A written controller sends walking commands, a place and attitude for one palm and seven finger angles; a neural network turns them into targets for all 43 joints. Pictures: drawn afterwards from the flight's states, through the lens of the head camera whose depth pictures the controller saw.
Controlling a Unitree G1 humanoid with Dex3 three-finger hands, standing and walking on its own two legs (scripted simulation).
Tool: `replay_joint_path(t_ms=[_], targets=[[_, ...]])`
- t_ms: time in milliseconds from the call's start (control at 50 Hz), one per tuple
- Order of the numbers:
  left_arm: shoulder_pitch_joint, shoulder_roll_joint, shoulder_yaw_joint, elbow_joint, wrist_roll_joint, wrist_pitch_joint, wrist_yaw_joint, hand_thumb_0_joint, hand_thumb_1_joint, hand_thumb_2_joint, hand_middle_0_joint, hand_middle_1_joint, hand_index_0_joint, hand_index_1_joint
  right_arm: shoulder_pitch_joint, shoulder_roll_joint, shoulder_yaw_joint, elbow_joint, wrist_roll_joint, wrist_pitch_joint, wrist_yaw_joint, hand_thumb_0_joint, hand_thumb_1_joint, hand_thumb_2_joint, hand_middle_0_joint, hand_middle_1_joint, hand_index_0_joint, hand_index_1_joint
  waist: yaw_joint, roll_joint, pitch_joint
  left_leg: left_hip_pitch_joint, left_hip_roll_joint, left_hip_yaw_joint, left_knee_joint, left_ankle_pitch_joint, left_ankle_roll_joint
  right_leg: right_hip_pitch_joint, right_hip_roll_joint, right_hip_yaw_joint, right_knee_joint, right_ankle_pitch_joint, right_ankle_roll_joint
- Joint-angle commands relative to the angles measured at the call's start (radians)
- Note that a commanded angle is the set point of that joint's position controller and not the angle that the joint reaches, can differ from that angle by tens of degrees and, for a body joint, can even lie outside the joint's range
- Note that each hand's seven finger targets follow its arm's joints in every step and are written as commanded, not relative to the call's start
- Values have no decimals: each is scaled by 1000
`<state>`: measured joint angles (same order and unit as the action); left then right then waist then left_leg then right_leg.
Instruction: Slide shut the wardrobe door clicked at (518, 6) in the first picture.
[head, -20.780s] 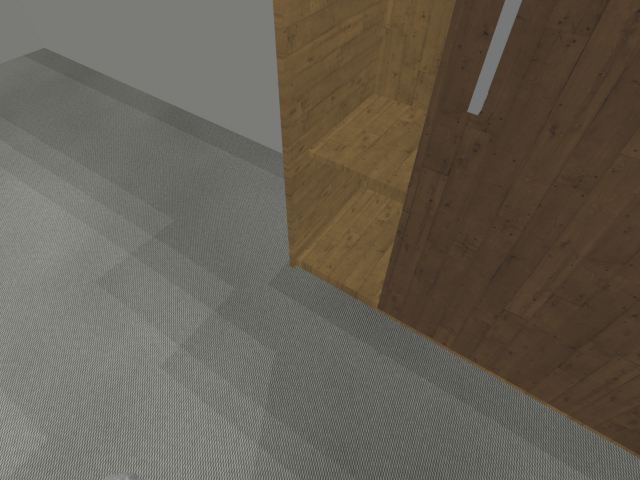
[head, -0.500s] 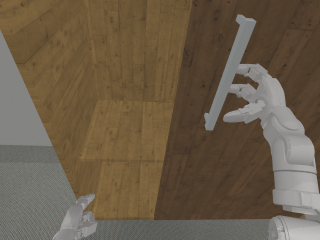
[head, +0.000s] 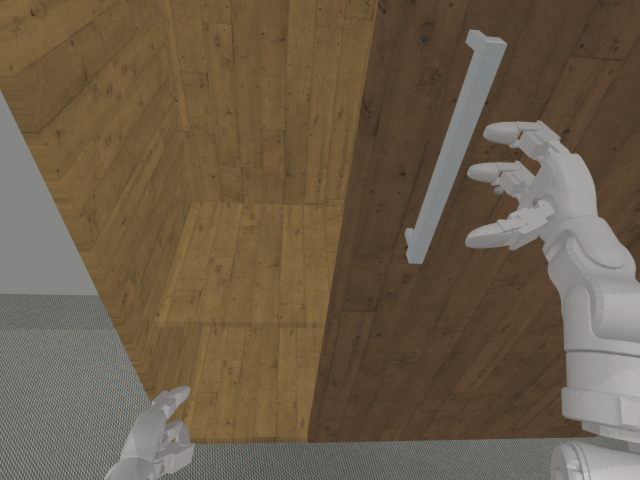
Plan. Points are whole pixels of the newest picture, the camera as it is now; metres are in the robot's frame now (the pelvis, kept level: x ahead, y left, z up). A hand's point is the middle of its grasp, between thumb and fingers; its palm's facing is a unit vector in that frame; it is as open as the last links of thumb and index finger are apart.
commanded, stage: move the hooked fingers beside the handle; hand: right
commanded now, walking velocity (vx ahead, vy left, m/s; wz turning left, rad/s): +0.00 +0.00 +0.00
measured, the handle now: (440, 164) +0.41 -0.11 +0.24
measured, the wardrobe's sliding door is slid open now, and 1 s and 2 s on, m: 0.36 0.36 0.36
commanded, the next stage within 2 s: none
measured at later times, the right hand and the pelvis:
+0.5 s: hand (496, 196) +0.36 -0.16 +0.24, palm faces -0.05 +1.00 -0.06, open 14.0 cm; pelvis +0.00 +0.00 +0.00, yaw +0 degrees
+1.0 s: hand (489, 201) +0.35 -0.15 +0.24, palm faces -0.06 +1.00 -0.08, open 14.0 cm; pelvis +0.00 +0.00 +0.00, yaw +0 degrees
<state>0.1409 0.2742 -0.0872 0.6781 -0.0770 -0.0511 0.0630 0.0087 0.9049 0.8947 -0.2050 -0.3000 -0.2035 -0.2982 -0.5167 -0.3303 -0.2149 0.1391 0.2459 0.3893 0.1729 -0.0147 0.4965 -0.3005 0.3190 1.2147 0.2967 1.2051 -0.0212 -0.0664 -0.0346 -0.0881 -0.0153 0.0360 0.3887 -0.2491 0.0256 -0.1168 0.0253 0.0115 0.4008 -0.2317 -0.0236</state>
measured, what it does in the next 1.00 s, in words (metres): stands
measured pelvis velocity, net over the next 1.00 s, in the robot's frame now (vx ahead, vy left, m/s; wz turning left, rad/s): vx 0.00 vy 0.00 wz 0.00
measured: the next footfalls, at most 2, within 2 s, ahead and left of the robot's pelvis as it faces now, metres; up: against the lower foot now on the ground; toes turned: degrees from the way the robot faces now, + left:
none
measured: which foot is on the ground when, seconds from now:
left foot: down 0.00-1.00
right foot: down 0.00-1.00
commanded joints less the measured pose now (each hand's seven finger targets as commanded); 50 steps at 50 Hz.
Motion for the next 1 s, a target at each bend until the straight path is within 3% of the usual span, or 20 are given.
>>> replay_joint_path(t_ms=[0,40,100,200,260,380,400,440,500,520,580,600,620,700,740,800,820,920,960,980], targets=[[-177,104,44,-163,-1,-59,8,0,900,900,-200,-300,-200,-300,-474,-180,-46,-197,14,-63,6,0,500,-300,300,1200,300,1200,6,45,-238,17,21,-22,-31,324,12,109,-24,29,-10,274,-27],[-175,105,42,-157,-3,-58,9,0,900,900,-200,-300,-200,-300,-470,-167,-36,-156,15,-50,8,0,500,-300,300,1200,300,1200,11,36,-207,-6,21,-20,-34,290,13,97,-24,34,-14,245,-24],[-167,112,45,-148,-3,-53,7,0,900,900,-200,-300,-200,-300,-434,-183,-51,-97,15,-35,7,0,500,-300,300,1200,300,1200,5,78,-181,-10,21,-18,-38,276,13,68,-26,34,-13,231,-25],[-172,106,46,-174,3,-56,2,0,900,900,-200,-300,-200,-300,-456,-225,-88,-220,10,-69,-7,0,500,-300,300,1200,300,1200,-7,62,-265,29,23,-19,-20,321,15,102,-27,38,-9,293,-23],[-176,102,45,-184,4,-58,-3,0,900,900,-200,-300,-200,-300,-443,-205,-77,-276,9,-80,-7,0,500,-300,300,1200,300,1200,-7,39,-291,40,23,-18,-11,347,16,125,-27,38,-10,322,-18],[-187,107,42,-164,-4,-44,5,0,900,900,-200,-300,-200,-300,-411,-164,-45,-165,15,-21,0,0,500,-300,300,1200,300,1200,6,89,-169,-21,19,-15,-35,255,11,69,-33,35,-24,225,-23],[-186,108,43,-162,-4,-44,4,0,900,900,-200,-300,-200,-300,-419,-159,-35,-169,13,-20,-4,0,500,-300,300,1200,300,1200,4,71,-161,-25,20,-15,-37,246,13,66,-31,36,-22,223,-23],[-187,106,41,-164,-4,-44,6,0,900,900,-200,-300,-200,-300,-447,-170,-37,-180,9,-21,-10,0,500,-300,300,1200,300,1200,8,45,-174,-30,21,-18,-38,219,14,73,-30,42,-25,205,-20],[-186,104,41,-165,0,-51,8,0,900,900,-200,-300,-200,-300,-512,-173,-31,-229,10,-49,-24,0,500,-300,300,1200,300,1200,12,54,-212,-19,20,-21,-40,226,14,100,-30,46,-20,219,-24],[-182,107,43,-165,4,-54,10,0,900,900,-200,-300,-200,-300,-525,-217,-73,-246,12,-61,-29,0,500,-300,300,1200,300,1200,7,53,-248,2,21,-22,-37,239,14,110,-28,49,-21,228,-23],[-183,104,40,-169,9,-57,13,0,900,900,-200,-300,-200,-300,-527,-261,-117,-260,10,-84,-30,0,500,-300,300,1200,300,1200,-6,51,-305,47,22,-26,-26,293,15,125,-24,43,-20,271,-23],[-178,106,40,-161,10,-53,12,0,900,900,-200,-300,-200,-300,-509,-272,-122,-233,7,-86,-31,0,500,-300,300,1200,300,1200,-8,47,-296,49,22,-26,-28,296,15,117,-25,39,-19,272,-22],[-178,103,39,-159,9,-52,12,0,900,900,-200,-300,-200,-300,-518,-246,-103,-222,8,-85,-27,0,500,-300,300,1200,300,1200,-1,30,-285,51,24,-26,-27,311,16,115,-24,37,-22,278,-22],[-173,106,44,-154,-3,-45,6,0,900,900,-200,-300,-200,-300,-405,-151,-34,-78,9,-33,3,0,500,-300,300,1200,300,1200,4,76,-182,5,22,-15,-36,289,14,63,-26,30,-20,241,-24],[-162,114,46,-154,-7,-36,3,0,900,900,-200,-300,-200,-300,-342,-176,-59,-28,17,-6,20,0,500,-300,300,1200,300,1200,1,105,-150,-9,24,-16,-40,277,11,37,-30,26,-22,215,-25],[-175,112,47,-181,-9,-36,-4,0,900,900,-200,-300,-200,-300,-342,-174,-51,-117,18,-16,32,0,500,-300,300,1200,300,1200,-6,90,-181,4,27,-17,-26,306,12,41,-25,25,-10,243,-27],[-178,108,46,-190,-9,-40,-4,0,900,900,-200,-300,-200,-300,-387,-162,-32,-177,21,-32,32,0,500,-300,300,1200,300,1200,4,76,-201,2,28,-18,-25,306,10,58,-23,27,-9,243,-28],[-183,105,45,-194,5,-70,5,0,900,900,-200,-300,-200,-300,-568,-276,-112,-430,15,-135,-22,0,500,-300,300,1200,300,1200,4,-5,-338,35,24,-28,-19,317,14,165,-24,46,-2,300,-25],[-179,102,43,-174,9,-73,10,0,900,900,-200,-300,-200,-300,-560,-266,-115,-386,13,-140,-34,0,500,-300,300,1200,300,1200,4,4,-340,44,21,-24,-16,335,13,175,-27,45,-5,321,-21],[-183,100,41,-165,8,-72,11,0,900,900,-200,-300,-200,-300,-555,-230,-88,-338,15,-127,-33,0,500,-300,300,1200,300,1200,10,5,-310,34,20,-22,-21,326,12,164,-27,43,-10,306,-19]])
